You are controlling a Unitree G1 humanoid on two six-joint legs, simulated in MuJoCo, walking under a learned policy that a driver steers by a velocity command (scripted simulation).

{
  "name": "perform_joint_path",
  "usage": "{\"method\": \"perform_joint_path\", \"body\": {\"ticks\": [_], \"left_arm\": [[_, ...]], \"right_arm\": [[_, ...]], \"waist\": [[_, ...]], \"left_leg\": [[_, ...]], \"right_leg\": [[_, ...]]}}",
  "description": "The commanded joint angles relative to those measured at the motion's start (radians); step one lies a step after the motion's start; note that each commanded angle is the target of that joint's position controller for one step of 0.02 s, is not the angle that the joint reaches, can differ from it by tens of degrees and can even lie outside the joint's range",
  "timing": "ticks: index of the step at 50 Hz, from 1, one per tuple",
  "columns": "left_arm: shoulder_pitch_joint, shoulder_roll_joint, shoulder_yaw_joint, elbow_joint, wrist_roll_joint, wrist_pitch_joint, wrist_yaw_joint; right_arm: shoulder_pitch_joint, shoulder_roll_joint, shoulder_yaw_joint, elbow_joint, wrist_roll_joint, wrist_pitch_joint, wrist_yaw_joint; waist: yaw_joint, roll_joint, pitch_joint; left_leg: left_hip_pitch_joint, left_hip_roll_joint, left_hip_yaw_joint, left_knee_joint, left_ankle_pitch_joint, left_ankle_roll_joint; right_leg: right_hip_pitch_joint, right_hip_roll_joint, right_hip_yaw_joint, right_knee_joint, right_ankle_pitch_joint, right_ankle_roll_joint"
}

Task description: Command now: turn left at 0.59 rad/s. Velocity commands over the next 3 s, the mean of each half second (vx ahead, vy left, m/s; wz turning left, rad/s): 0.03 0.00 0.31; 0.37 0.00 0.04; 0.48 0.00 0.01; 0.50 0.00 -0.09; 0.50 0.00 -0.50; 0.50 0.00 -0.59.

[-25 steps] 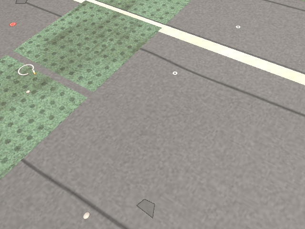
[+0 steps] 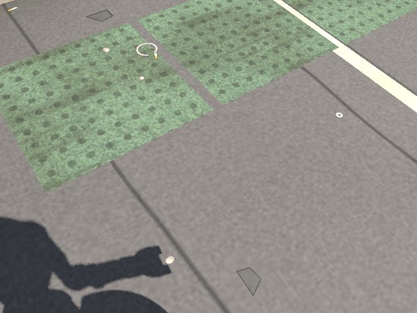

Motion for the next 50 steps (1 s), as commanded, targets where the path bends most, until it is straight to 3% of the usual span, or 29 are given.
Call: {"method": "perform_joint_path", "body": {"ticks": [1, 6, 11, 14, 15, 16, 17, 18, 19, 20, 21, 23, 24, 25, 27, 29, 30, 31, 32, 33, 34, 35, 37, 40, 44, 47, 50], "left_arm": [[-0.02, 0.097, 0.027, -0.076, 0.006, -0.013, 0.01], [-0.023, 0.048, 0.004, -0.066, -0.005, -0.016, 0.001], [-0.039, 0.058, 0.001, -0.079, -0.014, -0.02, -0.015], [0.008, 0.035, -0.004, -0.07, -0.012, -0.034, -0.028], [0.018, 0.038, -0.006, -0.071, 0.002, -0.04, -0.03], [0.034, 0.099, 0.002, -0.083, 0.02, -0.043, -0.025], [-0.017, 0.126, 0.002, -0.07, 0.027, -0.042, -0.025], [-0.059, 0.054, -0.017, -0.087, 0.022, -0.045, -0.028], [-0.073, 0.034, -0.024, -0.088, 0.02, -0.048, -0.031], [-0.049, 0.037, -0.025, -0.08, 0.018, -0.05, -0.031], [-0.029, 0.052, -0.024, -0.074, 0.01, -0.051, -0.028], [0.033, 0.116, -0.008, -0.058, 0.0, -0.043, -0.016], [0.061, 0.127, -0.003, -0.055, -0.006, -0.04, -0.011], [0.078, 0.128, -0.003, -0.052, -0.012, -0.04, -0.006], [0.081, 0.119, -0.005, -0.051, -0.022, -0.041, -0.005], [0.016, 0.111, -0.008, -0.067, -0.038, -0.035, -0.013], [0.006, 0.094, -0.011, -0.07, -0.038, -0.034, -0.016], [-0.014, 0.054, -0.023, -0.079, -0.032, -0.04, -0.02], [-0.044, -0.024, -0.046, -0.113, -0.025, -0.053, -0.027], [-0.079, 0.015, -0.038, -0.156, -0.039, -0.072, -0.024], [-0.075, 0.067, -0.019, -0.152, -0.054, -0.086, -0.026], [-0.048, 0.068, -0.018, -0.135, -0.056, -0.096, -0.033], [-0.051, 0.054, -0.017, -0.119, -0.033, -0.108, -0.045], [-0.084, 0.016, -0.027, -0.12, -0.024, -0.107, -0.068], [-0.201, -0.033, -0.053, -0.151, -0.027, -0.11, -0.084], [-0.253, -0.01, -0.049, -0.168, -0.036, -0.113, -0.094], [-0.242, 0.026, -0.037, -0.175, -0.036, -0.117, -0.098]], "right_arm": [[-0.041, -0.163, -0.043, -0.069, 0.008, -0.014, -0.019], [-0.028, -0.162, -0.041, -0.055, 0.002, -0.009, -0.035], [-0.025, -0.161, -0.032, -0.036, -0.006, -0.003, -0.022], [-0.057, -0.126, -0.012, -0.026, 0.004, -0.002, -0.018], [-0.03, -0.099, -0.002, -0.014, 0.003, -0.007, -0.019], [0.008, -0.067, 0.008, -0.01, -0.017, -0.015, -0.019], [0.066, -0.055, 0.008, -0.006, -0.017, -0.022, -0.017], [0.042, -0.089, 0.003, 0.002, -0.028, -0.022, -0.022], [0.011, -0.104, -0.004, 0.004, -0.025, -0.019, -0.024], [0.0, -0.08, 0.001, 0.015, -0.027, -0.013, -0.026], [-0.01, -0.073, 0.002, 0.015, -0.027, -0.006, -0.025], [-0.009, -0.071, -0.002, 0.017, -0.007, -0.013, -0.019], [-0.014, -0.071, -0.003, 0.017, 0.002, -0.027, -0.017], [-0.019, -0.067, -0.004, 0.018, 0.008, -0.042, -0.013], [-0.009, -0.047, -0.002, 0.026, 0.016, -0.066, -0.001], [0.064, -0.028, -0.002, 0.065, 0.016, -0.086, 0.012], [0.112, -0.033, -0.008, 0.094, 0.01, -0.091, 0.015], [0.185, -0.054, -0.017, 0.118, 0.008, -0.094, 0.015], [0.28, -0.127, -0.034, 0.132, 0.004, -0.1, 0.009], [0.326, -0.2, -0.052, 0.131, 0.002, -0.109, 0.02], [0.309, -0.153, -0.036, 0.128, -0.003, -0.12, 0.017], [0.29, -0.119, -0.024, 0.122, -0.001, -0.129, 0.012], [0.254, -0.11, -0.017, 0.117, -0.001, -0.128, 0.008], [0.261, -0.083, -0.003, 0.124, 0.001, -0.114, 0.001], [0.293, -0.118, -0.005, 0.153, 0.003, -0.1, -0.014], [0.322, -0.141, -0.01, 0.179, 0.012, -0.099, -0.013], [0.309, -0.153, -0.016, 0.199, 0.021, -0.094, -0.015]], "waist": [[0.005, 0.163, -0.137], [-0.014, 0.173, -0.166], [-0.041, 0.201, -0.129], [0.004, 0.182, -0.118], [0.009, 0.15, -0.12], [-0.016, 0.035, -0.144], [-0.097, -0.147, -0.132], [-0.074, -0.152, -0.126], [-0.062, -0.134, -0.106], [-0.044, -0.121, -0.127], [-0.023, -0.132, -0.099], [-0.003, -0.16, -0.008], [0.01, -0.165, 0.03], [0.018, -0.161, 0.053], [0.012, -0.145, 0.061], [-0.041, -0.116, 0.04], [-0.06, -0.096, 0.015], [-0.087, -0.048, -0.014], [-0.105, 0.156, -0.045], [-0.126, 0.314, -0.009], [-0.11, 0.231, 0.036], [-0.09, 0.171, 0.043], [-0.074, 0.115, 0.036], [-0.076, 0.123, 0.019], [-0.11, 0.127, 0.043], [-0.116, 0.141, 0.071], [-0.073, 0.147, 0.065]], "left_leg": [[0.174, 0.234, -0.262, -0.155, 0.531, 0.195], [0.179, 0.214, -0.267, -0.145, 0.406, 0.188], [0.098, 0.221, -0.334, -0.137, 0.277, 0.193], [0.064, 0.187, -0.345, -0.093, 0.251, 0.152], [0.029, 0.155, -0.335, -0.082, 0.189, 0.104], [-0.024, 0.088, -0.272, 0.01, 0.052, 0.039], [-0.032, -0.01, -0.138, 0.05, -0.123, -0.016], [0.035, 0.018, -0.116, 0.039, -0.126, -0.052], [0.06, 0.022, -0.112, 0.014, -0.061, -0.056], [0.086, 0.01, -0.092, 0.005, -0.052, -0.056], [0.072, -0.007, -0.069, 0.026, -0.096, -0.053], [-0.034, -0.034, 0.011, 0.124, -0.187, -0.039], [-0.082, -0.018, 0.031, 0.167, -0.187, -0.033], [-0.117, 0.007, 0.025, 0.198, -0.183, -0.023], [-0.131, 0.033, 0.024, 0.179, -0.232, 0.003], [0.061, 0.012, 0.069, -0.007, -0.12, 0.032], [0.174, -0.006, 0.076, -0.052, -0.036, 0.032], [0.273, 0.033, 0.009, -0.078, -0.035, 0.041], [0.386, 0.202, -0.285, -0.201, -0.223, 0.114], [0.405, 0.379, -0.624, -0.334, -0.326, 0.25], [0.404, 0.417, -0.668, -0.342, -0.331, 0.289], [0.43, 0.382, -0.585, -0.331, -0.313, 0.262], [0.444, 0.322, -0.429, -0.338, -0.14, 0.201], [0.387, 0.248, -0.237, -0.363, 0.166, 0.167], [0.29, 0.204, -0.102, -0.377, 0.261, 0.147], [0.268, 0.237, -0.096, -0.388, 0.246, 0.146], [0.346, 0.278, -0.086, -0.332, 0.403, 0.118]], "right_leg": [[-0.124, 0.013, 0.062, 0.06, 0.099, 0.015], [-0.036, 0.028, 0.06, -0.191, 0.166, 0.025], [0.099, 0.033, 0.047, -0.356, 0.136, 0.001], [0.243, 0.04, 0.027, -0.615, 0.277, -0.033], [0.331, 0.013, 0.056, -0.715, 0.41, -0.052], [0.416, -0.123, 0.18, -0.728, 0.597, -0.095], [0.349, -0.207, 0.272, -0.719, 0.642, -0.205], [0.271, -0.22, 0.298, -0.754, 0.529, -0.254], [0.26, -0.169, 0.257, -0.752, 0.429, -0.221], [0.265, -0.118, 0.217, -0.758, 0.245, -0.179], [0.245, -0.1, 0.214, -0.786, 0.039, -0.164], [0.221, -0.145, 0.289, -0.856, -0.238, -0.195], [0.219, -0.194, 0.352, -0.88, -0.279, -0.228], [0.221, -0.231, 0.4, -0.893, -0.272, -0.257], [0.245, -0.245, 0.402, -0.892, -0.209, -0.275], [0.163, -0.18, 0.29, -0.857, -0.118, -0.246], [0.118, -0.139, 0.236, -0.804, -0.06, -0.225], [0.063, -0.097, 0.179, -0.695, 0.008, -0.193], [-0.091, 0.023, 0.032, -0.414, 0.07, -0.121], [-0.262, 0.074, 0.007, -0.192, -0.043, -0.096], [-0.365, 0.025, 0.074, -0.033, -0.07, -0.104], [-0.41, -0.006, 0.095, 0.024, 0.02, -0.122], [-0.432, -0.048, 0.079, -0.001, 0.177, -0.13], [-0.341, -0.051, 0.02, -0.128, 0.312, -0.09], [-0.2, -0.013, -0.032, -0.401, 0.486, -0.055], [-0.119, 0.01, -0.035, -0.501, 0.536, -0.068], [-0.078, 0.02, -0.022, -0.559, 0.495, -0.118]]}}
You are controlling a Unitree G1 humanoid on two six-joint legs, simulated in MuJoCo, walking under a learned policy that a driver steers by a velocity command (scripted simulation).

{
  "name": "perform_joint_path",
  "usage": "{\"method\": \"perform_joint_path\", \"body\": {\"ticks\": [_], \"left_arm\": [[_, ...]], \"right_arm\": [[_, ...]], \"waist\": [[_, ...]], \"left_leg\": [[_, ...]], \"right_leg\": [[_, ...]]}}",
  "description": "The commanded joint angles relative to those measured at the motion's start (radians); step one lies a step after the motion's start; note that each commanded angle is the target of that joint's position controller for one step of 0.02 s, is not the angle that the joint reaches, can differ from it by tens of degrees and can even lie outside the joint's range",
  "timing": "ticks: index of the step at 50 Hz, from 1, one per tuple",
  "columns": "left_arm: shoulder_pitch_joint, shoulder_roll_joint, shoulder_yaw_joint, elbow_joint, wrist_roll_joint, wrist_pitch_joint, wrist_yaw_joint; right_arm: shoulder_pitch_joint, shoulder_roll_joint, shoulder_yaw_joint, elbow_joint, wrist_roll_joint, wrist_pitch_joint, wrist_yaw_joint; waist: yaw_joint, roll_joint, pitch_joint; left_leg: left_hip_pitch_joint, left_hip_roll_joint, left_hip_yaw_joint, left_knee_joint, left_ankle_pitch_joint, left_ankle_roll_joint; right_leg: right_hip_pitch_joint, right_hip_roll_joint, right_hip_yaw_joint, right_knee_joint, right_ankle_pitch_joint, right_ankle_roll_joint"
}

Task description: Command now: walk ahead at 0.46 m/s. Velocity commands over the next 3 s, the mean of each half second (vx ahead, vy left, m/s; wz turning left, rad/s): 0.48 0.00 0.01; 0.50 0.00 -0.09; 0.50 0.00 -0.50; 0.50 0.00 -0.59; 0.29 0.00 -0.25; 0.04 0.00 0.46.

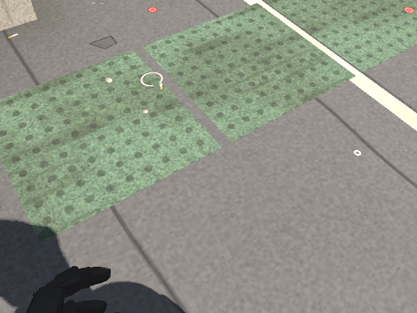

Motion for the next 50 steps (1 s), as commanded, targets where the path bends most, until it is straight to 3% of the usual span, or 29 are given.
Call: {"method": "perform_joint_path", "body": {"ticks": [1, 2, 3, 4, 5, 6, 7, 8, 9, 10, 12, 14, 16, 20, 25, 27, 29, 30, 31, 32, 33, 34, 35, 36, 37, 39, 41, 46, 50], "left_arm": [[-0.056, 0.115, 0.036, -0.087, 0.002, -0.02, 0.0], [0.036, 0.142, 0.052, -0.064, 0.006, -0.017, 0.009], [0.196, 0.177, 0.073, -0.018, 0.006, -0.011, 0.021], [0.382, 0.235, 0.088, 0.017, 0.014, -0.002, 0.037], [0.42, 0.313, 0.096, 0.038, 0.027, -0.005, 0.027], [0.4, 0.206, 0.073, 0.037, 0.016, -0.005, 0.028], [0.324, 0.17, 0.06, 0.038, 0.013, -0.006, 0.034], [0.263, 0.156, 0.055, 0.035, 0.017, -0.006, 0.036], [0.222, 0.136, 0.05, 0.034, 0.028, -0.009, 0.032], [0.2, 0.118, 0.045, 0.033, 0.041, -0.015, 0.031], [0.192, 0.11, 0.046, 0.047, 0.032, -0.029, 0.029], [0.204, 0.126, 0.049, 0.07, 0.024, -0.039, 0.032], [0.233, 0.145, 0.053, 0.089, 0.023, -0.037, 0.04], [0.292, 0.174, 0.057, 0.116, 0.013, -0.023, 0.052], [0.393, 0.196, 0.059, 0.169, 0.004, 0.004, 0.056], [0.4, 0.206, 0.063, 0.182, 0.003, 0.018, 0.061], [0.379, 0.223, 0.067, 0.184, 0.004, 0.029, 0.066], [0.36, 0.217, 0.063, 0.181, 0.006, 0.035, 0.068], [0.358, 0.179, 0.045, 0.164, 0.02, 0.034, 0.071], [0.47, 0.07, 0.01, 0.131, 0.025, 0.014, 0.064], [0.449, 0.096, 0.012, 0.148, 0.016, -0.008, 0.058], [0.361, 0.182, 0.036, 0.124, -0.012, -0.02, 0.051], [0.292, 0.179, 0.034, 0.104, -0.017, -0.026, 0.05], [0.258, 0.166, 0.034, 0.098, -0.002, -0.024, 0.052], [0.269, 0.158, 0.04, 0.104, 0.009, -0.014, 0.054], [0.313, 0.117, 0.033, 0.122, 0.013, 0.008, 0.055], [0.296, 0.102, 0.029, 0.118, 0.011, 0.024, 0.06], [0.146, 0.08, 0.022, 0.079, 0.008, 0.018, 0.048], [0.033, 0.069, 0.017, 0.03, 0.005, 0.014, 0.028]], "right_arm": [[-0.017, -0.203, -0.054, -0.034, 0.005, -0.005, -0.008], [-0.03, -0.212, -0.057, -0.033, 0.003, 0.001, -0.01], [-0.035, -0.203, -0.053, -0.037, -0.002, 0.007, -0.014], [-0.028, -0.162, -0.036, -0.063, -0.026, 0.007, -0.019], [0.127, -0.006, 0.007, -0.078, -0.013, -0.011, -0.009], [0.039, -0.124, -0.018, -0.064, 0.014, -0.03, -0.002], [-0.085, -0.173, -0.034, -0.1, 0.038, -0.04, 0.002], [-0.143, -0.164, -0.029, -0.112, 0.028, -0.047, -0.003], [-0.167, -0.153, -0.032, -0.113, 0.008, -0.047, -0.006], [-0.141, -0.142, -0.034, -0.106, 0.002, -0.039, -0.004], [-0.109, -0.107, -0.028, -0.091, 0.001, -0.019, -0.005], [-0.154, -0.097, -0.025, -0.106, -0.009, -0.005, -0.008], [-0.238, -0.094, -0.022, -0.134, -0.017, -0.007, -0.01], [-0.383, -0.066, -0.008, -0.166, -0.013, -0.028, 0.006], [-0.526, -0.074, -0.005, -0.22, 0.001, -0.042, 0.037], [-0.532, -0.088, -0.009, -0.233, 0.0, -0.045, 0.048], [-0.453, -0.12, -0.023, -0.217, -0.002, -0.047, 0.049], [-0.324, -0.154, -0.044, -0.18, -0.004, -0.047, 0.043], [-0.149, -0.211, -0.066, -0.138, -0.011, -0.044, 0.033], [-0.043, -0.32, -0.093, -0.121, -0.029, -0.039, 0.027], [-0.015, -0.24, -0.073, -0.113, -0.015, -0.034, 0.029], [-0.086, -0.188, -0.053, -0.118, -0.01, -0.032, 0.028], [-0.156, -0.164, -0.045, -0.129, -0.01, -0.03, 0.026], [-0.21, -0.139, -0.036, -0.13, -0.014, -0.03, 0.029], [-0.244, -0.115, -0.029, -0.133, -0.022, -0.035, 0.031], [-0.263, -0.118, -0.032, -0.125, -0.021, -0.047, 0.035], [-0.259, -0.137, -0.039, -0.104, -0.022, -0.059, 0.03], [-0.222, -0.164, -0.046, -0.062, -0.028, -0.057, 0.011], [-0.165, -0.185, -0.053, -0.02, -0.016, -0.045, 0.004]], "waist": [[0.081, 0.153, 0.032], [0.139, 0.161, -0.038], [0.219, 0.15, -0.141], [0.282, 0.049, -0.288], [0.18, -0.269, -0.464], [0.228, -0.185, -0.408], [0.217, -0.125, -0.219], [0.184, -0.021, -0.138], [0.151, 0.002, -0.087], [0.114, -0.028, -0.085], [0.087, -0.043, -0.081], [0.083, -0.031, -0.034], [0.104, -0.015, 0.002], [0.161, -0.002, 0.023], [0.211, -0.005, 0.044], [0.195, -0.02, 0.033], [0.141, -0.047, -0.022], [0.068, -0.039, -0.105], [-0.004, -0.007, -0.244], [0.022, 0.218, -0.404], [0.001, 0.268, -0.46], [0.003, 0.196, -0.294], [0.03, 0.133, -0.188], [0.059, 0.087, -0.108], [0.094, 0.102, -0.077], [0.129, 0.12, -0.071], [0.137, 0.11, -0.044], [0.085, 0.09, 0.002], [0.038, 0.073, 0.037]], "left_leg": [[-0.056, 0.255, -0.096, 0.042, 0.68, 0.13], [-0.054, 0.238, -0.069, 0.158, 0.867, 0.113], [-0.121, 0.197, -0.035, 0.347, 0.948, 0.086], [-0.351, 0.151, -0.02, 0.656, 0.652, 0.055], [-0.691, -0.054, -0.063, 1.022, -0.166, -0.007], [-0.806, -0.022, -0.169, 1.13, -0.196, 0.0], [-0.874, 0.029, -0.127, 1.136, -0.112, 0.009], [-0.838, 0.08, -0.099, 1.088, -0.019, 0.014], [-0.798, 0.11, -0.089, 1.033, 0.037, 0.011], [-0.733, 0.137, -0.101, 1.005, 0.078, 0.011], [-0.686, 0.15, -0.089, 0.958, 0.099, -0.002], [-0.72, 0.161, -0.078, 0.885, 0.138, -0.021], [-0.782, 0.169, -0.074, 0.773, 0.243, -0.039], [-0.746, 0.131, -0.033, 0.494, 0.458, -0.039], [-0.769, 0.094, -0.021, 0.341, 0.44, -0.014], [-0.76, 0.08, -0.021, 0.305, 0.358, 0.012], [-0.629, 0.039, 0.011, 0.281, 0.282, 0.045], [-0.444, 0.009, 0.042, 0.25, 0.3, 0.075], [-0.151, 0.089, -0.033, 0.296, 0.334, 0.125], [0.265, 0.355, -0.484, 0.278, 0.201, 0.284], [0.314, 0.409, -0.741, 0.13, 0.091, 0.323], [0.196, 0.375, -0.603, 0.107, 0.043, 0.27], [0.049, 0.333, -0.467, 0.087, 0.098, 0.24], [-0.086, 0.29, -0.376, 0.05, 0.179, 0.226], [-0.178, 0.255, -0.312, 0.015, 0.241, 0.213], [-0.269, 0.229, -0.244, -0.038, 0.322, 0.225], [-0.294, 0.23, -0.162, -0.073, 0.383, 0.231], [-0.265, 0.199, 0.006, -0.105, 0.408, 0.18], [-0.153, 0.243, 0.059, -0.099, 0.403, 0.164]], "right_leg": [[0.104, 0.04, -0.022, -0.039, -0.032, -0.048], [0.234, 0.069, -0.047, -0.045, -0.044, -0.075], [0.457, 0.082, -0.059, -0.045, -0.033, -0.104], [0.784, -0.097, 0.145, 0.005, -0.045, -0.162], [1.069, -0.347, 0.689, -0.15, -0.354, -0.331], [1.009, -0.328, 0.802, -0.289, -0.521, -0.305], [0.859, -0.299, 0.633, -0.303, -0.471, -0.259], [0.707, -0.262, 0.512, -0.316, -0.337, -0.237], [0.586, -0.219, 0.418, -0.333, -0.214, -0.228], [0.513, -0.19, 0.359, -0.36, -0.155, -0.223], [0.442, -0.17, 0.293, -0.412, -0.106, -0.241], [0.39, -0.167, 0.237, -0.452, -0.078, -0.25], [0.401, -0.159, 0.201, -0.472, -0.053, -0.248], [0.432, -0.119, 0.106, -0.468, -0.007, -0.202], [0.594, -0.181, 0.118, -0.405, 0.018, -0.192], [0.668, -0.21, 0.13, -0.354, 0.092, -0.175], [0.7, -0.205, 0.118, -0.25, 0.316, -0.152], [0.671, -0.162, 0.079, -0.096, 0.455, -0.128], [0.523, -0.115, 0.042, 0.141, 0.356, -0.095], [0.1, 0.044, -0.011, 0.54, -0.074, -0.015], [-0.063, 0.094, 0.121, 0.686, -0.56, -0.01], [-0.154, 0.03, 0.139, 0.746, -0.519, -0.022], [-0.152, -0.023, 0.104, 0.711, -0.428, -0.027], [-0.125, -0.056, 0.085, 0.643, -0.36, -0.02], [-0.064, -0.086, 0.092, 0.59, -0.307, -0.014], [0.01, -0.095, 0.08, 0.553, -0.26, 0.009], [-0.018, -0.103, 0.081, 0.496, -0.198, 0.029], [-0.032, -0.073, 0.077, 0.199, 0.076, 0.029], [-0.052, -0.052, 0.052, 0.065, 0.118, 0.004]]}}
Over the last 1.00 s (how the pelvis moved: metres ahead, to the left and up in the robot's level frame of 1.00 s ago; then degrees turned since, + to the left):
0.19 0.00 0.00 8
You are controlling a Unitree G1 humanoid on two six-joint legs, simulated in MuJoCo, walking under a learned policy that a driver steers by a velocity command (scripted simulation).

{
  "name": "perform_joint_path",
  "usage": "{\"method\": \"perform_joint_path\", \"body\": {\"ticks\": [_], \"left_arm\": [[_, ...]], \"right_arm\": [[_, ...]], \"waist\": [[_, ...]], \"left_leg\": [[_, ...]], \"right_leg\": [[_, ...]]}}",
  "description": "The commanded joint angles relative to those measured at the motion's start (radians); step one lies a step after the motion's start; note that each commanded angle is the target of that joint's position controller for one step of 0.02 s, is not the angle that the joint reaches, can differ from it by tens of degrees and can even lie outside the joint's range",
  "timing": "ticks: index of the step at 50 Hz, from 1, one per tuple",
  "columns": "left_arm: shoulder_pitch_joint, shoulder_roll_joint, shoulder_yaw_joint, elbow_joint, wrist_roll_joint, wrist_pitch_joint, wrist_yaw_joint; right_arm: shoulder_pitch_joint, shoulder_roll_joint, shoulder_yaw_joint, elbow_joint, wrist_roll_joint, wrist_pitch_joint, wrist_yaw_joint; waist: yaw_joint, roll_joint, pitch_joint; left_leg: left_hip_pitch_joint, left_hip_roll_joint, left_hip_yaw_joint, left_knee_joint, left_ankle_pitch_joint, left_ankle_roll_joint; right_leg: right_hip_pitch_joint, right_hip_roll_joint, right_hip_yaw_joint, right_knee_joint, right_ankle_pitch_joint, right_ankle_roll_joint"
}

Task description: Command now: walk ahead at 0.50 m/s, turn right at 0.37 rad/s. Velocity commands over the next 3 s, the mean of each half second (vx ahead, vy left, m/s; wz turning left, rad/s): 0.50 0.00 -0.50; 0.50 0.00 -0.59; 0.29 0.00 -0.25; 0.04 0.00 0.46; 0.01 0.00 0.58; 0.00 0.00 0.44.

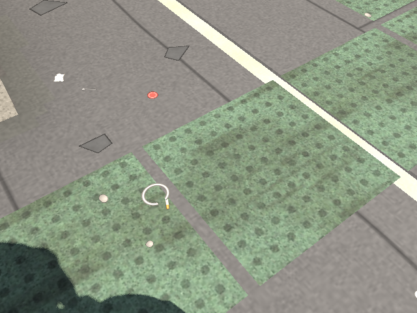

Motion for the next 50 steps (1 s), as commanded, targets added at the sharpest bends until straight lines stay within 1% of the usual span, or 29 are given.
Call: {"method": "perform_joint_path", "body": {"ticks": [1, 3, 5, 6, 7, 8, 9, 10, 11, 12, 13, 14, 16, 18, 23, 26, 28, 30, 31, 32, 33, 34, 35, 36, 37, 38, 41, 44, 50], "left_arm": [[-0.121, 0.05, 0.007, -0.105, -0.002, -0.015, -0.017], [-0.143, 0.056, 0.01, -0.13, 0.0, -0.014, -0.03], [-0.117, 0.077, 0.021, -0.144, 0.002, -0.012, -0.039], [-0.057, 0.1, 0.035, -0.138, 0.004, -0.009, -0.039], [0.078, 0.138, 0.06, -0.107, 0.001, -0.006, -0.035], [0.251, 0.208, 0.095, -0.068, -0.003, 0.0, -0.021], [0.295, 0.329, 0.12, -0.066, -0.01, 0.002, -0.008], [0.319, 0.264, 0.099, -0.087, -0.009, -0.005, -0.009], [0.287, 0.209, 0.082, -0.083, 0.002, -0.012, -0.008], [0.228, 0.185, 0.076, -0.091, 0.001, -0.015, -0.005], [0.162, 0.158, 0.067, -0.105, 0.001, -0.013, -0.003], [0.12, 0.134, 0.057, -0.122, 0.01, -0.013, 0.0], [0.094, 0.132, 0.058, -0.137, 0.012, -0.013, 0.007], [0.11, 0.154, 0.065, -0.131, 0.008, -0.016, 0.018], [0.179, 0.175, 0.072, -0.103, -0.003, -0.002, 0.041], [0.225, 0.176, 0.073, -0.081, -0.01, 0.006, 0.044], [0.23, 0.167, 0.073, -0.076, -0.01, 0.012, 0.048], [0.211, 0.166, 0.075, -0.079, -0.006, 0.019, 0.049], [0.197, 0.146, 0.069, -0.085, -0.004, 0.021, 0.047], [0.192, 0.095, 0.049, -0.098, 0.004, 0.018, 0.042], [0.289, 0.031, 0.03, -0.119, 0.0, 0.011, 0.042], [0.342, 0.065, 0.026, -0.134, -0.017, 0.004, 0.042], [0.281, 0.157, 0.048, -0.116, -0.024, 0.006, 0.042], [0.192, 0.176, 0.055, -0.129, -0.015, 0.013, 0.041], [0.15, 0.162, 0.057, -0.14, -0.005, 0.016, 0.039], [0.136, 0.148, 0.06, -0.146, -0.001, 0.019, 0.035], [0.14, 0.086, 0.05, -0.156, -0.009, 0.034, 0.026], [0.088, 0.069, 0.044, -0.18, -0.003, 0.036, 0.023], [-0.08, 0.039, 0.028, -0.221, -0.004, 0.018, -0.014]], "right_arm": [[0.007, -0.17, -0.043, -0.029, 0.011, 0.0, -0.01], [0.01, -0.177, -0.049, -0.018, 0.018, 0.016, -0.015], [-0.011, -0.201, -0.057, -0.022, 0.021, 0.033, -0.024], [-0.021, -0.214, -0.061, -0.028, 0.021, 0.042, -0.03], [-0.036, -0.212, -0.06, -0.035, 0.02, 0.054, -0.037], [-0.023, -0.189, -0.048, -0.053, 0.009, 0.053, -0.046], [0.08, -0.055, -0.002, -0.106, -0.023, 0.026, -0.029], [0.027, -0.092, 0.0, -0.104, -0.003, -0.016, -0.012], [-0.078, -0.156, -0.018, -0.133, 0.039, -0.041, 0.001], [-0.122, -0.149, -0.013, -0.149, 0.039, -0.054, 0.001], [-0.137, -0.146, -0.017, -0.145, 0.015, -0.056, -0.007], [-0.127, -0.154, -0.025, -0.146, 0.001, -0.047, -0.011], [-0.099, -0.133, -0.025, -0.149, -0.008, -0.023, -0.011], [-0.116, -0.109, -0.019, -0.159, -0.012, -0.007, -0.014], [-0.305, -0.067, -0.002, -0.209, -0.002, -0.013, -0.007], [-0.366, -0.089, -0.009, -0.232, 0.012, -0.024, 0.005], [-0.362, -0.115, -0.019, -0.235, 0.014, -0.032, 0.013], [-0.305, -0.135, -0.032, -0.224, 0.016, -0.04, 0.013], [-0.223, -0.15, -0.044, -0.203, 0.012, -0.044, 0.008], [-0.104, -0.187, -0.058, -0.189, -0.005, -0.049, 0.001], [0.023, -0.268, -0.078, -0.177, -0.023, -0.044, -0.007], [0.066, -0.254, -0.08, -0.146, 0.0, -0.03, 0.004], [0.011, -0.163, -0.057, -0.167, 0.011, -0.025, 0.002], [-0.034, -0.128, -0.046, -0.173, 0.007, -0.015, -0.002], [-0.075, -0.109, -0.038, -0.17, 0.001, -0.011, -0.003], [-0.099, -0.089, -0.031, -0.163, -0.004, -0.011, -0.005], [-0.107, -0.095, -0.035, -0.141, 0.0, -0.022, -0.005], [-0.093, -0.132, -0.049, -0.115, -0.001, -0.025, -0.006], [-0.052, -0.176, -0.057, -0.074, 0.012, -0.003, -0.014]], "waist": [[-0.018, 0.088, 0.064], [-0.014, 0.09, 0.068], [0.018, 0.113, 0.034], [0.054, 0.13, -0.016], [0.13, 0.119, -0.093], [0.203, 0.058, -0.192], [0.124, -0.204, -0.299], [0.167, -0.142, -0.426], [0.189, -0.081, -0.291], [0.159, -0.009, -0.192], [0.118, 0.045, -0.121], [0.081, 0.028, -0.091], [0.048, 0.0, -0.077], [0.045, 0.002, -0.057], [0.117, -0.027, -0.02], [0.138, -0.037, -0.014], [0.126, -0.048, -0.017], [0.09, -0.077, -0.025], [0.045, -0.074, -0.059], [-0.012, -0.028, -0.17], [-0.007, 0.18, -0.324], [0.011, 0.394, -0.356], [-0.01, 0.245, -0.213], [-0.014, 0.164, -0.113], [0.004, 0.128, -0.045], [0.025, 0.142, -0.012], [0.046, 0.166, 0.005], [0.042, 0.129, 0.009], [-0.017, 0.104, 0.044]], "left_leg": [[-0.005, 0.307, -0.05, -0.065, 0.276, 0.13], [0.074, 0.332, -0.035, -0.016, 0.35, 0.113], [0.115, 0.337, -0.005, 0.091, 0.618, 0.089], [0.118, 0.329, 0.014, 0.196, 0.795, 0.074], [0.073, 0.295, 0.05, 0.383, 0.887, 0.047], [-0.122, 0.253, 0.061, 0.649, 0.728, 0.008], [-0.589, 0.07, 0.035, 1.035, -0.057, -0.065], [-0.753, -0.001, -0.185, 1.183, -0.372, -0.062], [-0.841, 0.062, -0.223, 1.196, -0.291, -0.039], [-0.829, 0.107, -0.208, 1.123, -0.199, -0.026], [-0.776, 0.141, -0.199, 1.033, -0.146, -0.032], [-0.701, 0.164, -0.201, 0.974, -0.107, -0.041], [-0.635, 0.166, -0.19, 0.91, -0.076, -0.07], [-0.627, 0.156, -0.171, 0.819, -0.02, -0.101], [-0.551, 0.089, -0.162, 0.445, 0.282, -0.122], [-0.515, 0.064, -0.184, 0.349, 0.307, -0.11], [-0.499, 0.062, -0.208, 0.304, 0.252, -0.088], [-0.428, 0.059, -0.201, 0.281, 0.167, -0.055], [-0.308, 0.058, -0.181, 0.238, 0.173, -0.029], [-0.087, 0.155, -0.256, 0.257, 0.153, 0.025], [0.273, 0.378, -0.583, 0.241, 0.044, 0.147], [0.357, 0.499, -0.931, 0.139, -0.216, 0.229], [0.241, 0.463, -0.838, 0.104, -0.338, 0.19], [0.116, 0.418, -0.673, 0.098, -0.264, 0.149], [0.0, 0.372, -0.556, 0.072, -0.143, 0.135], [-0.07, 0.338, -0.47, 0.048, -0.055, 0.124], [-0.148, 0.305, -0.31, -0.015, 0.088, 0.133], [-0.117, 0.32, -0.217, -0.038, 0.214, 0.154], [-0.055, 0.301, -0.032, -0.035, 0.294, 0.112]], "right_leg": [[-0.003, 0.009, -0.015, -0.075, 0.021, -0.023], [-0.025, 0.02, -0.033, -0.099, -0.063, -0.048], [0.043, 0.062, -0.087, -0.105, -0.172, -0.08], [0.138, 0.099, -0.121, -0.099, -0.218, -0.1], [0.32, 0.147, -0.146, -0.138, -0.197, -0.129], [0.618, 0.108, -0.034, -0.15, -0.167, -0.178], [1.011, -0.157, 0.489, -0.192, -0.271, -0.364], [1.121, -0.239, 0.804, -0.359, -0.39, -0.43], [1.039, -0.207, 0.653, -0.383, -0.356, -0.365], [0.894, -0.164, 0.52, -0.383, -0.275, -0.328], [0.746, -0.124, 0.422, -0.395, -0.172, -0.301], [0.639, -0.094, 0.362, -0.419, -0.083, -0.291], [0.536, -0.063, 0.314, -0.456, 0.003, -0.301], [0.468, -0.043, 0.257, -0.471, 0.055, -0.301], [0.411, 0.024, 0.203, -0.454, -0.079, -0.229], [0.458, -0.005, 0.273, -0.412, -0.142, -0.215], [0.524, -0.029, 0.336, -0.353, -0.162, -0.201], [0.55, -0.039, 0.381, -0.289, -0.126, -0.184], [0.535, -0.004, 0.368, -0.217, -0.088, -0.161], [0.464, 0.05, 0.314, -0.021, -0.115, -0.129], [0.185, 0.184, 0.176, 0.311, -0.395, -0.057], [-0.05, 0.178, 0.13, 0.523, -0.675, -0.032], [-0.117, 0.114, 0.151, 0.607, -0.595, -0.022], [-0.114, 0.08, 0.11, 0.614, -0.513, -0.016], [-0.087, 0.052, 0.095, 0.575, -0.454, -0.012], [-0.057, 0.023, 0.094, 0.531, -0.414, -0.011], [-0.012, -0.006, 0.057, 0.47, -0.358, -0.002], [-0.059, -0.018, 0.056, 0.359, -0.259, 0.014], [0.006, 0.004, -0.035, 0.041, -0.036, -0.006]]}}
Over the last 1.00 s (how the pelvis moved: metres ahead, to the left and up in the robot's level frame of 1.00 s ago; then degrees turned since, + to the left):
0.56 0.01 0.01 -5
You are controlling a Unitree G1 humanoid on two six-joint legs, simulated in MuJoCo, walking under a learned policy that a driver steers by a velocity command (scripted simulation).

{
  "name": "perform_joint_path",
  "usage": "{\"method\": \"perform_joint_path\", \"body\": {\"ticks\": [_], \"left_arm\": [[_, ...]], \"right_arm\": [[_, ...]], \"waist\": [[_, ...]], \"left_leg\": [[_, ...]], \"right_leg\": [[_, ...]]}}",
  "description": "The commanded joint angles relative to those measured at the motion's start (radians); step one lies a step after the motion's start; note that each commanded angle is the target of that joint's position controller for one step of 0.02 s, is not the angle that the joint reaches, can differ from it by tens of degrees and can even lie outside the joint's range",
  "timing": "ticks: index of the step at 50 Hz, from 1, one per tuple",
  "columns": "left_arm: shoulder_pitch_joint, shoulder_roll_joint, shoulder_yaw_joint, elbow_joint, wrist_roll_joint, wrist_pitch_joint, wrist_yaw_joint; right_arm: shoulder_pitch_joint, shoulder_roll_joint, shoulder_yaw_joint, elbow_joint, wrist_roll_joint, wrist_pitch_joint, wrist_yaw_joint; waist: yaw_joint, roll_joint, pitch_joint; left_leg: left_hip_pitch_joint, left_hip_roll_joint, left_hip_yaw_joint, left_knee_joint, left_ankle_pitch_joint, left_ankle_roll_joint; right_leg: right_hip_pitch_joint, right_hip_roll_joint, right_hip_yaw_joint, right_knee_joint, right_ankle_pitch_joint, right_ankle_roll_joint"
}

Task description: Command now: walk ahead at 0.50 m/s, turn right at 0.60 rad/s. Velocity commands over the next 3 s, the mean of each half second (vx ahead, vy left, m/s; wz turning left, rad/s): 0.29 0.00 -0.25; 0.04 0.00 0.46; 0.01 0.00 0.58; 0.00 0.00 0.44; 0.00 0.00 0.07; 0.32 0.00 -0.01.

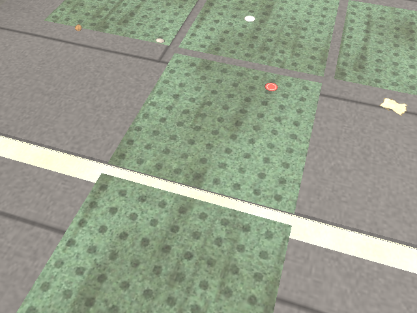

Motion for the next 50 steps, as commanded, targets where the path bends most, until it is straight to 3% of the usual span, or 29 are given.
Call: {"method": "perform_joint_path", "body": {"ticks": [1, 3, 5, 6, 7, 8, 9, 10, 11, 12, 13, 14, 15, 17, 21, 25, 30, 33, 34, 35, 36, 37, 38, 39, 40, 42, 46, 50], "left_arm": [[-0.114, 0.019, -0.004, -0.1, -0.003, -0.018, -0.021], [-0.144, 0.03, 0.0, -0.121, -0.004, -0.017, -0.031], [-0.118, 0.06, 0.015, -0.129, 0.002, -0.012, -0.035], [-0.049, 0.091, 0.032, -0.118, 0.009, -0.008, -0.034], [0.106, 0.136, 0.06, -0.077, 0.012, -0.006, -0.027], [0.257, 0.203, 0.089, -0.042, 0.014, 0.001, -0.007], [0.208, 0.33, 0.099, -0.061, 0.02, -0.004, 0.006], [0.23, 0.244, 0.074, -0.104, 0.023, -0.013, 0.004], [0.182, 0.171, 0.047, -0.089, 0.03, -0.02, -0.001], [0.141, 0.126, 0.034, -0.067, 0.016, -0.026, -0.002], [0.089, 0.095, 0.023, -0.063, 0.011, -0.028, 0.0], [0.05, 0.082, 0.014, -0.062, 0.022, -0.03, 0.002], [0.027, 0.084, 0.012, -0.052, 0.035, -0.034, 0.002], [-0.007, 0.078, 0.009, -0.023, 0.046, -0.053, 0.005], [-0.041, 0.08, 0.008, 0.028, 0.055, -0.054, 0.024], [-0.013, 0.115, 0.021, 0.072, 0.047, -0.022, 0.041], [-0.007, 0.125, 0.032, 0.092, 0.023, 0.022, 0.055], [-0.021, 0.132, 0.037, 0.093, 0.001, 0.039, 0.068], [0.013, 0.122, 0.037, 0.105, 0.001, 0.036, 0.071], [0.009, 0.095, 0.03, 0.075, 0.034, 0.022, 0.068], [-0.049, 0.054, 0.014, 0.036, 0.063, 0.013, 0.062], [-0.067, 0.081, 0.02, 0.051, 0.049, 0.01, 0.049], [-0.072, 0.09, 0.025, 0.053, 0.02, 0.012, 0.044], [-0.069, 0.086, 0.027, 0.067, 0.017, 0.017, 0.051], [-0.077, 0.102, 0.033, 0.066, 0.025, 0.022, 0.059], [-0.058, 0.083, 0.031, 0.07, 0.022, 0.027, 0.062], [-0.068, 0.062, 0.023, 0.072, 0.018, 0.023, 0.065], [-0.077, 0.072, 0.025, 0.071, 0.014, 0.018, 0.055]], "right_arm": [[-0.039, -0.177, -0.04, -0.055, 0.012, -0.005, -0.006], [-0.024, -0.195, -0.047, -0.042, 0.023, 0.007, -0.006], [-0.029, -0.224, -0.056, -0.04, 0.033, 0.02, -0.01], [-0.04, -0.238, -0.06, -0.045, 0.037, 0.029, -0.015], [-0.059, -0.23, -0.057, -0.053, 0.042, 0.036, -0.02], [-0.05, -0.195, -0.042, -0.07, 0.026, 0.03, -0.024], [0.065, -0.049, 0.007, -0.133, -0.03, 0.011, -0.008], [0.032, -0.135, 0.003, -0.104, -0.005, -0.013, 0.005], [-0.059, -0.177, -0.009, -0.115, 0.036, -0.014, 0.01], [-0.074, -0.154, 0.0, -0.11, 0.033, -0.012, 0.004], [-0.086, -0.147, -0.001, -0.097, 0.016, -0.005, -0.004], [-0.069, -0.153, -0.005, -0.087, 0.016, 0.011, -0.006], [-0.034, -0.141, -0.004, -0.069, 0.018, 0.028, -0.008], [0.011, -0.103, 0.002, -0.046, 0.015, 0.052, -0.016], [-0.052, -0.074, 0.01, -0.054, 0.009, 0.063, -0.019], [-0.143, -0.102, -0.002, -0.104, 0.016, 0.073, -0.009], [-0.179, -0.093, -0.012, -0.155, 0.013, 0.096, 0.014], [-0.132, -0.084, -0.018, -0.158, 0.02, 0.09, 0.031], [-0.087, -0.123, -0.033, -0.152, 0.014, 0.085, 0.026], [-0.03, -0.247, -0.067, -0.16, 0.002, 0.081, 0.008], [0.013, -0.293, -0.074, -0.164, -0.018, 0.08, 0.004], [0.012, -0.219, -0.052, -0.174, -0.017, 0.073, 0.006], [-0.05, -0.201, -0.05, -0.184, -0.007, 0.066, 0.003], [-0.099, -0.184, -0.049, -0.192, 0.009, 0.068, -0.002], [-0.135, -0.171, -0.044, -0.201, 0.023, 0.075, -0.01], [-0.152, -0.177, -0.044, -0.212, 0.015, 0.089, -0.02], [-0.139, -0.198, -0.056, -0.22, 0.014, 0.103, -0.036], [-0.162, -0.204, -0.058, -0.235, 0.011, 0.119, -0.039]], "waist": [[-0.003, 0.095, 0.03], [0.0, 0.1, 0.041], [0.038, 0.125, 0.006], [0.085, 0.138, -0.036], [0.173, 0.119, -0.114], [0.241, 0.045, -0.2], [0.098, -0.259, -0.318], [0.182, -0.123, -0.527], [0.19, -0.052, -0.402], [0.153, 0.009, -0.28], [0.125, 0.032, -0.211], [0.089, 0.008, -0.181], [0.063, -0.002, -0.174], [0.031, -0.011, -0.161], [0.05, -0.04, -0.134], [0.094, -0.032, -0.095], [0.106, -0.039, -0.068], [0.069, -0.038, -0.095], [0.052, 0.008, -0.129], [0.057, 0.213, -0.188], [0.032, 0.361, -0.244], [0.006, 0.205, -0.304], [0.032, 0.157, -0.24], [0.053, 0.099, -0.196], [0.067, 0.093, -0.166], [0.091, 0.145, -0.165], [0.077, 0.165, -0.18], [0.066, 0.202, -0.164]], "left_leg": [[-0.003, 0.268, -0.067, -0.093, 0.334, 0.138], [0.057, 0.291, -0.043, -0.063, 0.407, 0.125], [0.1, 0.296, -0.005, 0.045, 0.702, 0.105], [0.101, 0.284, 0.016, 0.174, 0.895, 0.09], [0.041, 0.249, 0.044, 0.379, 0.957, 0.059], [-0.179, 0.201, 0.045, 0.665, 0.717, 0.004], [-0.646, 0.004, -0.009, 1.061, -0.344, -0.07], [-0.663, 0.001, -0.239, 1.192, -0.42, -0.063], [-0.7, 0.059, -0.245, 1.174, -0.326, -0.049], [-0.702, 0.106, -0.22, 1.076, -0.254, -0.043], [-0.667, 0.134, -0.213, 1.0, -0.215, -0.049], [-0.581, 0.15, -0.218, 0.965, -0.19, -0.051], [-0.5, 0.144, -0.212, 0.942, -0.156, -0.059], [-0.428, 0.134, -0.209, 0.851, -0.087, -0.081], [-0.398, 0.126, -0.212, 0.61, 0.107, -0.089], [-0.473, 0.119, -0.197, 0.537, 0.096, -0.079], [-0.526, 0.1, -0.157, 0.485, -0.076, -0.047], [-0.4, 0.046, -0.099, 0.281, 0.041, 0.001], [-0.277, 0.04, -0.139, 0.176, 0.249, 0.036], [-0.067, 0.213, -0.397, 0.188, 0.73, 0.127], [0.091, 0.406, -0.694, 0.171, 0.997, 0.345], [0.106, 0.392, -0.644, 0.166, 0.923, 0.358], [0.062, 0.338, -0.551, 0.168, 0.832, 0.311], [0.021, 0.287, -0.5, 0.158, 0.723, 0.261], [-0.022, 0.264, -0.48, 0.141, 0.651, 0.236], [-0.092, 0.218, -0.451, 0.125, 0.637, 0.225], [-0.101, 0.198, -0.466, 0.135, 0.565, 0.216], [-0.171, 0.182, -0.531, 0.131, 0.402, 0.205]], "right_leg": [[0.026, 0.007, -0.047, -0.119, 0.063, -0.018], [0.033, 0.02, -0.07, -0.166, 0.002, -0.043], [0.121, 0.072, -0.119, -0.19, -0.103, -0.083], [0.218, 0.115, -0.148, -0.203, -0.144, -0.105], [0.425, 0.163, -0.163, -0.277, -0.062, -0.137], [0.721, 0.108, -0.043, -0.305, 0.112, -0.183], [1.095, -0.207, 0.488, -0.293, 0.346, -0.386], [1.112, -0.297, 0.664, -0.382, 0.356, -0.449], [1.009, -0.262, 0.468, -0.386, 0.482, -0.395], [0.871, -0.208, 0.332, -0.388, 0.503, -0.338], [0.746, -0.174, 0.264, -0.414, 0.49, -0.302], [0.63, -0.153, 0.211, -0.452, 0.511, -0.288], [0.54, -0.143, 0.165, -0.487, 0.53, -0.284], [0.455, -0.125, 0.071, -0.527, 0.576, -0.285], [0.459, -0.086, -0.064, -0.556, 0.505, -0.239], [0.558, -0.14, -0.052, -0.561, 0.376, -0.246], [0.66, -0.207, -0.022, -0.47, 0.338, -0.239], [0.671, -0.178, -0.069, -0.324, 0.42, -0.172], [0.627, -0.116, -0.12, -0.207, 0.385, -0.109], [0.414, -0.003, -0.192, 0.046, 0.108, -0.019], [0.12, 0.176, -0.131, 0.287, -0.611, 0.047], [0.092, 0.136, 0.028, 0.402, -0.66, 0.041], [0.049, 0.113, 0.034, 0.421, -0.587, 0.036], [0.028, 0.096, 0.03, 0.377, -0.518, 0.039], [0.035, 0.082, 0.034, 0.324, -0.457, 0.048], [0.115, 0.106, 0.019, 0.262, -0.391, 0.07], [0.171, 0.123, 0.027, 0.073, -0.331, 0.098], [0.26, 0.137, 0.036, -0.053, -0.303, 0.095]]}}
Over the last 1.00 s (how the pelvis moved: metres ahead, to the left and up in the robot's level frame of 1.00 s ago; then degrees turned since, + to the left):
0.55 -0.12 0.00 -34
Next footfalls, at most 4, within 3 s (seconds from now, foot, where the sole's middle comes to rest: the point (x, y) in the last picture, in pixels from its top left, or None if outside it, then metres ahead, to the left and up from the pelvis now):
0.16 right None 0.26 -0.14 -0.78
0.68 left None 0.34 0.07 -0.78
1.14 right None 0.40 -0.16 -0.78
1.58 left None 0.27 0.08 -0.78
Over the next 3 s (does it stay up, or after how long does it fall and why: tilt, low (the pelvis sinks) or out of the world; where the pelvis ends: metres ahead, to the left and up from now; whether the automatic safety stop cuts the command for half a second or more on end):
stays up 0.40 0.09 0.00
